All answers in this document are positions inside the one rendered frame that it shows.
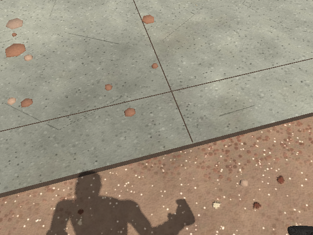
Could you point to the robot right hand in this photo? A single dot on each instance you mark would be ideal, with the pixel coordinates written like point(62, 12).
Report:
point(300, 230)

